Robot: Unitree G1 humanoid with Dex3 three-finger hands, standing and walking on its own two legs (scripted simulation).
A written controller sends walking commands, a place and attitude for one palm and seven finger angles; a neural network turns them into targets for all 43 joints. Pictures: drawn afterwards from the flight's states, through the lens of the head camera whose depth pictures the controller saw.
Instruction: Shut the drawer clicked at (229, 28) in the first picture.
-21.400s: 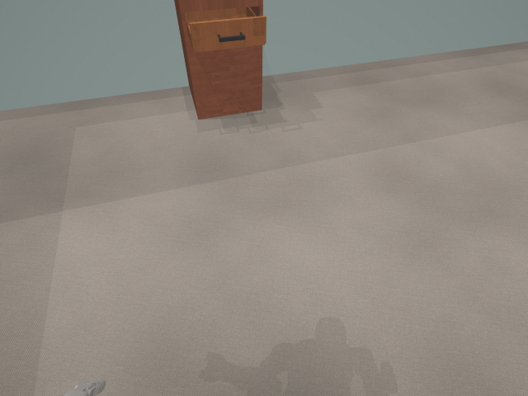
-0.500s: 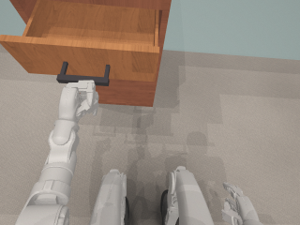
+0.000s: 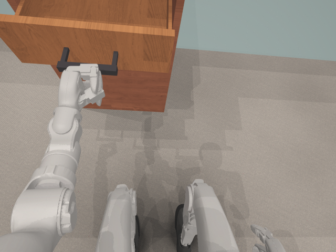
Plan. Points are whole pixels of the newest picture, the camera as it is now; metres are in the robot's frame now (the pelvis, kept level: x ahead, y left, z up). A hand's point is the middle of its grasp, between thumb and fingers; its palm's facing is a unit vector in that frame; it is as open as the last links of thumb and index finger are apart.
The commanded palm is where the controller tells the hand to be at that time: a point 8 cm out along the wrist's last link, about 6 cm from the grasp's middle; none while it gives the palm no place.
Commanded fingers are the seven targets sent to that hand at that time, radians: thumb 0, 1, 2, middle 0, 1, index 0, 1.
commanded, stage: push the drawer shut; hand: left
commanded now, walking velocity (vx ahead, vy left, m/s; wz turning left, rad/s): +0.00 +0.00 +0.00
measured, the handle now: (89, 61) +0.55 +0.18 +0.02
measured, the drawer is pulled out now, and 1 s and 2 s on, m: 0.12 0.00 0.00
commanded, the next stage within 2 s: pull the fist back off the drawer in 1.20 s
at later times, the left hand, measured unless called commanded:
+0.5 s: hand (104, 63) +0.55 +0.14 +0.01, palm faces -0.06 -1.00 -0.06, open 2.8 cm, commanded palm +0.56 +0.16 +0.02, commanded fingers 0.00 0.90 0.90 -1.40 -1.60 -1.40 -1.60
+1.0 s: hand (108, 46) +0.60 +0.14 +0.02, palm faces -0.05 -1.00 -0.06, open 3.1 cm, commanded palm +0.62 +0.14 +0.02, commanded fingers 0.00 0.90 0.90 -1.40 -1.60 -1.40 -1.60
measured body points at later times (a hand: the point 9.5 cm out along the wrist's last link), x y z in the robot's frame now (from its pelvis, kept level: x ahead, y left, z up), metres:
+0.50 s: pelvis -0.01 +0.01 -0.02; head +0.20 +0.04 +0.39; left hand +0.55 +0.20 +0.02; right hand +0.02 -0.26 -0.12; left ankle +0.06 +0.10 -0.52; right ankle +0.09 -0.12 -0.52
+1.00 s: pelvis +0.00 +0.00 -0.02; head +0.23 +0.04 +0.37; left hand +0.60 +0.19 +0.02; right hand +0.00 -0.26 -0.12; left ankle +0.06 +0.10 -0.52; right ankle +0.09 -0.12 -0.52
